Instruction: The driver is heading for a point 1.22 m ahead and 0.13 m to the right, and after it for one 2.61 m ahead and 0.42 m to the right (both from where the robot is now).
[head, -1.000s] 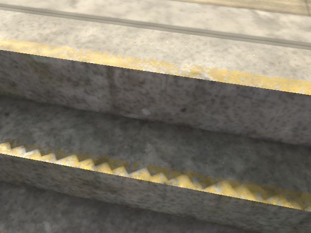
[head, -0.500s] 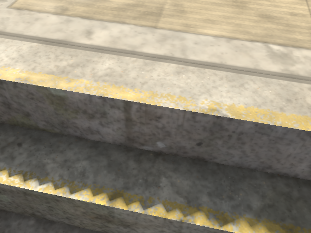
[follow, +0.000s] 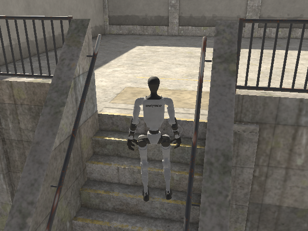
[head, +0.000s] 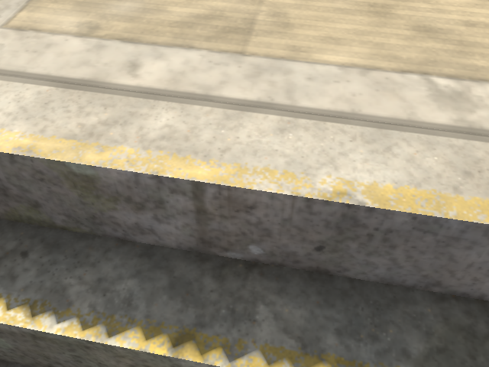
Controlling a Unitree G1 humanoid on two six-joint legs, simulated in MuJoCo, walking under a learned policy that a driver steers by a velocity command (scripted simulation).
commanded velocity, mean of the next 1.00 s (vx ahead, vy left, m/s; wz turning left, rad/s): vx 0.48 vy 0.00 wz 0.00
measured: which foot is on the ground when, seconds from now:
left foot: down 0.00-0.28, up 0.30-0.56, down 0.58-1.00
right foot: up 0.00-0.20, down 0.22-0.56, up 0.58-1.00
